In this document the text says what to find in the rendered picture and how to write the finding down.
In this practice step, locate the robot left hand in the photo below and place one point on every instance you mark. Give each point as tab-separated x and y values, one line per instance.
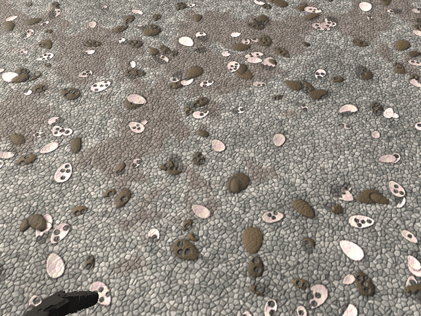
61	303

